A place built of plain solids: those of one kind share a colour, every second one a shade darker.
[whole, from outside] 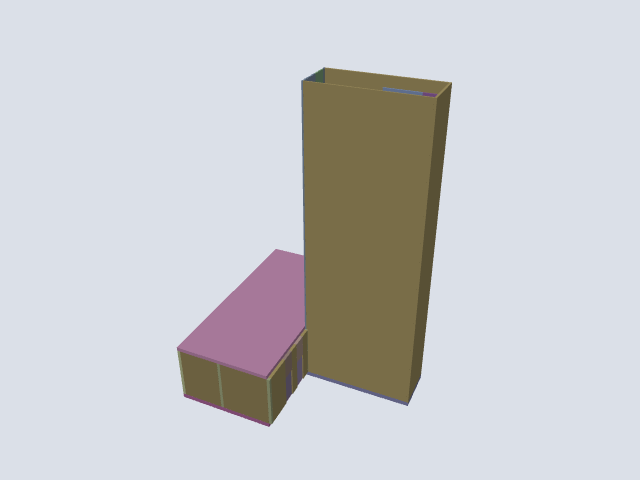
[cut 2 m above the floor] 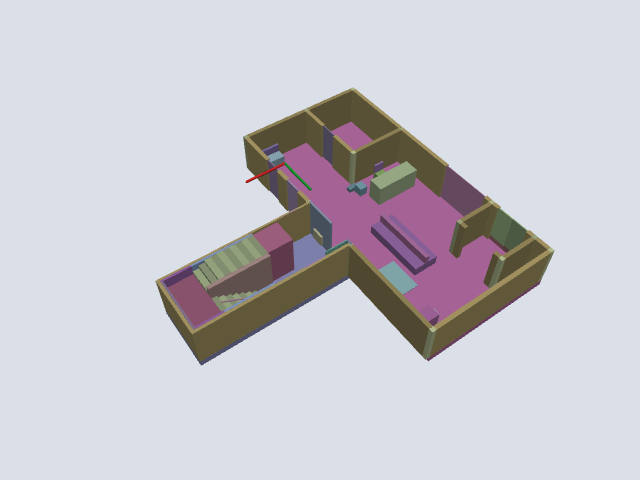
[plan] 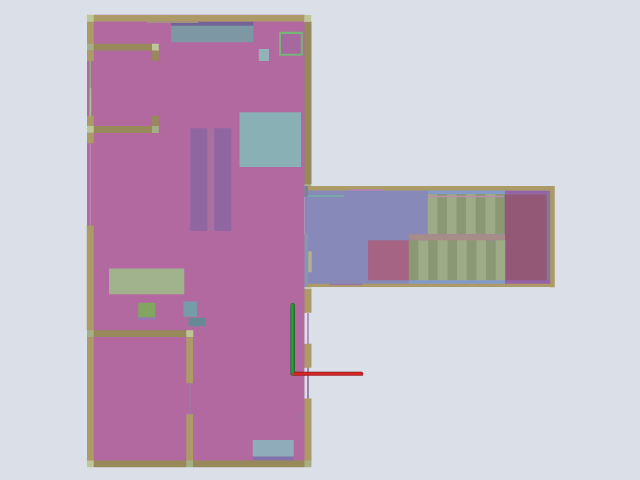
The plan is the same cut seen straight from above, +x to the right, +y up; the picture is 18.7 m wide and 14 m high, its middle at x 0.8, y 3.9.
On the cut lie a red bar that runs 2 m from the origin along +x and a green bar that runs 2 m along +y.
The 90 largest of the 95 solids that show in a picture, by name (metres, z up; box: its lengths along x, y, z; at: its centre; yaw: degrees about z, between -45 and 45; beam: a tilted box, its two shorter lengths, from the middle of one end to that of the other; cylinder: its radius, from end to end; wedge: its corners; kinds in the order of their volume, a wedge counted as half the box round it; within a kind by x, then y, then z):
{
 "wall_1": {"box": [0.2, 3.6, 3.6], "at": [-5.9, -0.73, 1.8]},
 "wall_2": {"box": [0.2, 3.06, 3.6], "at": [-5.9, 2.8, 1.8]},
 "wall_3": {"box": [0.2, 0.3, 3.6], "at": [-5.9, 6.87, 1.8]},
 "wall_4": {"box": [0.2, 0.3, 3.6], "at": [-5.9, 7.37, 1.8]},
 "wall_5": {"box": [0.2, 0.3, 3.6], "at": [-5.9, 9.27, 1.8]},
 "wall_6": {"box": [0.2, 0.65, 3.6], "at": [-5.9, 9.95, 1.8]},
 "wall_7": {"box": [1.7, 0.2, 3.6], "at": [-4.95, 7.12, 1.8]},
 "wall_8": {"box": [1.7, 0.2, 3.6], "at": [-4.95, 9.52, 1.8]},
 "wall_9": {"box": [2.7, 0.2, 3.6], "at": [-4.45, -2.63, 1.8]},
 "wall_10": {"box": [2.7, 0.2, 3.6], "at": [-4.45, 1.17, 1.8]},
 "wall_11": {"box": [0.2, 0.3, 3.6], "at": [-4.0, 7.37, 1.8]},
 "wall_12": {"box": [0.2, 0.3, 3.6], "at": [-4.0, 9.27, 1.8]},
 "wall_13": {"box": [0.2, 1.35, 3.6], "at": [-3.0, -1.86, 1.8]},
 "wall_14": {"box": [0.2, 1.35, 3.6], "at": [-3.0, 0.39, 1.8]},
 "wall_15": {"box": [6.15, 0.2, 3.6], "at": [-2.73, 10.37, 1.8]},
 "wall_16": {"box": [3.25, 0.2, 3.6], "at": [-1.27, -2.63, 1.8]},
 "wall_17": {"box": [0.2, 1.81, 3.6], "at": [0.45, -1.63, 1.8]},
 "wall_18": {"box": [0.2, 0.7, 3.6], "at": [0.45, 0.53, 1.8]},
 "wall_19": {"box": [0.2, 0.7, 3.6], "at": [0.45, 2.12, 1.8]},
 "wall_20": {"box": [0.2, 4.74, 3.6], "at": [0.45, 7.9, 1.8]},
 "wall_21": {"box": [7.07, 0.1, 20.01], "at": [3.98, 2.58, 10.0]},
 "wall_22": {"box": [7.07, 0.14, 20.01], "at": [3.98, 5.41, 10.0]},
 "wall_23": {"box": [0.13, 2.95, 20.01], "at": [7.58, 4.0, 10.0]},
 "lobby_floor_slab_1": {"box": [6.35, 13.2, 0.3], "at": [-2.82, 3.87, -0.15]},
 "lobby_ceiling_slab_1": {"box": [6.35, 13.2, 0.25], "at": [-2.82, 3.87, 3.72]},
 "tread_slab_1": {"box": [0.29, 1.17, 3.22], "at": [3.53, 3.31, 1.61]},
 "tread_slab_2": {"box": [0.29, 1.17, 3.05], "at": [3.81, 3.31, 1.53]},
 "tread_slab_3": {"box": [0.29, 1.17, 2.88], "at": [4.09, 3.31, 1.44]},
 "tread_slab_4": {"box": [0.29, 1.17, 0.17], "at": [4.09, 4.66, 0.08]},
 "tread_slab_5": {"box": [0.29, 1.17, 2.71], "at": [4.37, 3.31, 1.36]},
 "tread_slab_6": {"box": [0.29, 1.17, 0.34], "at": [4.37, 4.66, 0.17]},
 "tread_slab_7": {"box": [0.29, 1.17, 2.54], "at": [4.65, 3.31, 1.27]},
 "tread_slab_8": {"box": [0.29, 1.17, 0.51], "at": [4.65, 4.66, 0.25]},
 "tread_slab_9": {"box": [0.29, 1.17, 0.68], "at": [4.93, 4.66, 0.34]},
 "tread_slab_10": {"box": [0.29, 1.17, 2.37], "at": [4.94, 3.31, 1.19]},
 "tread_slab_11": {"box": [0.29, 1.17, 0.84], "at": [5.21, 4.66, 0.42]},
 "tread_slab_12": {"box": [0.29, 1.17, 2.2], "at": [5.22, 3.31, 1.1]},
 "tread_slab_13": {"box": [0.29, 1.17, 1.01], "at": [5.49, 4.66, 0.51]},
 "tread_slab_14": {"box": [0.29, 1.17, 2.03], "at": [5.5, 3.31, 1.02]},
 "tread_slab_15": {"box": [0.29, 1.17, 1.18], "at": [5.77, 4.66, 0.59]},
 "tread_slab_16": {"box": [0.29, 1.17, 1.87], "at": [5.78, 3.31, 0.93]},
 "tread_slab_17": {"box": [0.29, 1.17, 1.35], "at": [6.05, 4.66, 0.68]},
 "tread_slab_18": {"box": [0.29, 1.17, 1.7], "at": [6.06, 3.31, 0.85]},
 "wall_wall_1": {"box": [2.81, 0.1, 19.35], "at": [4.79, 2.67, 9.68]},
 "wall_wall_2": {"box": [2.25, 0.1, 19.35], "at": [5.07, 5.29, 9.68]},
 "wall_spine_wall_1": {"box": [2.81, 0.18, 18.68], "at": [4.79, 3.98, 9.34]},
 "landing_slab_1": {"box": [1.2, 1.17, 3.39], "at": [2.79, 3.31, 1.7]},
 "landing_slab_2": {"box": [1.23, 2.52, 1.52], "at": [6.8, 3.98, 0.76]},
 "floor_slab_1": {"box": [7.3, 2.95, 0.3], "at": [4.0, 4.0, -0.15]},
 "wall_land_far_wall_1": {"box": [0.1, 2.62, 19.35], "at": [7.47, 4.03, 9.68]},
 "wall_land_wall_1": {"box": [1.22, 0.1, 19.35], "at": [6.81, 5.29, 9.68]},
 "wall_land_wall_2": {"box": [1.32, 0.1, 19.35], "at": [6.86, 2.67, 9.68]},
 "wall_cheek_1": {"box": [0.1, 1.57, 20.01], "at": [0.4, 3.31, 10.0]},
 "wall_head_1": {"box": [0.1, 1.07, 17.91], "at": [0.4, 4.62, 11.05]},
 "lobby_desk_body_1": {"box": [2.2, 0.75, 1.05], "at": [-4.26, 2.69, 0.52]},
 "lobby_island_seat_1": {"box": [1.2, 3.0, 0.45], "at": [-2.39, 5.66, 0.22]},
 "wallpost_1": {"box": [0.2, 0.2, 3.6], "at": [-5.9, -2.63, 1.8]},
 "wallpost_2": {"box": [0.2, 0.2, 3.6], "at": [-5.9, 1.17, 1.8]},
 "wallpost_3": {"box": [0.2, 0.2, 3.6], "at": [-5.9, 7.12, 1.8]},
 "wallpost_4": {"box": [0.2, 0.2, 3.6], "at": [-5.9, 9.52, 1.8]},
 "wallpost_5": {"box": [0.2, 0.2, 3.6], "at": [-5.9, 10.37, 1.8]},
 "wallpost_6": {"box": [0.2, 0.2, 3.6], "at": [-4.0, 7.12, 1.8]},
 "wallpost_7": {"box": [0.2, 0.2, 3.6], "at": [-4.0, 9.52, 1.8]},
 "wallpost_8": {"box": [0.2, 0.2, 3.6], "at": [-3.0, -2.63, 1.8]},
 "wallpost_9": {"box": [0.2, 0.2, 3.6], "at": [-3.0, 1.17, 1.8]},
 "wallpost_10": {"box": [0.2, 0.2, 3.6], "at": [0.45, -2.63, 1.8]},
 "wallpost_11": {"box": [0.2, 0.2, 3.6], "at": [0.45, 10.37, 1.8]},
 "lobby_seats_seat_1": {"box": [2.4, 0.6, 0.45], "at": [-2.35, 9.97, 0.22]},
 "lobby_seats_seat_2": {"box": [1.2, 0.6, 0.45], "at": [-0.57, -2.23, 0.22]},
 "wall_head_lobby_lift_1": {"box": [0.2, 0.9, 1.5], "at": [0.45, -0.28, 2.85]},
 "wall_head_lobby_lift_2": {"box": [0.2, 0.9, 1.5], "at": [0.45, 1.32, 2.85]},
 "lobby_planter_plant_1": {"box": [0.58, 0.58, 1.2], "at": [-0.05, 9.62, 1.1]},
 "lobby_runner_top_1": {"box": [1.8, 1.6, 0.09], "at": [-0.65, 6.83, -0.01]},
 "lobby_planter_box_1": {"box": [0.7, 0.7, 0.5], "at": [-0.05, 9.62, 0.25]},
 "lobby_island_spine_1": {"box": [0.2, 3.0, 0.4], "at": [-2.39, 5.66, 0.65]},
 "lobby_lift_leaf_1": {"box": [0.06, 0.9, 2.1], "at": [0.45, -0.28, 1.05]},
 "lobby_lift_leaf_2": {"box": [0.06, 0.9, 2.1], "at": [0.45, 1.32, 1.05]},
 "lobby_seats_back_1": {"box": [2.4, 0.12, 0.4], "at": [-2.35, 10.21, 0.65]},
 "lobby_seats_back_2": {"box": [1.2, 0.12, 0.4], "at": [-0.57, -2.47, 0.65]},
 "lobby_glazing_pane_1": {"box": [0.03, 2.4, 2.1], "at": [-5.9, 5.52, 1.05]},
 "lobby_entrance_leaf_1": {"box": [0.05, 0.8, 1.85], "at": [-5.9, 7.92, 1.17]},
 "lobby_entrance_leaf_2": {"box": [0.05, 0.8, 1.8], "at": [-5.9, 8.72, 1.2]},
 "lobby_desk_chair_seat_1": {"box": [0.5, 0.5, 0.48], "at": [-4.26, 1.82, 0.24]},
 "door_front_leaf_open_1": {"box": [1.05, 0.045, 2.08], "at": [0.97, 5.18, 1.05]},
 "lobby_office_door_leaf_1": {"box": [0.05, 0.9, 2.1], "at": [-3.0, -0.73, 1.05]},
 "door_leaf_1": {"box": [0.96, 0.045, 2.08], "at": [2.15, 5.36, 1.04]},
 "lobby_parcel_box_1": {"box": [0.4, 0.45, 0.45], "at": [-2.99, 1.88, 0.22]},
 "lobby_left_box_1": {"box": [0.3, 0.35, 0.6], "at": [-0.84, 9.3, 0.3]},
 "lobby_board_panel_1": {"box": [1.5, 0.04, 0.8], "at": [-3.5, 10.25, 1.5]},
 "furn_radiator_panel_body_1": {"box": [0.11, 0.62, 0.56], "at": [0.51, 3.27, 0.4]}
}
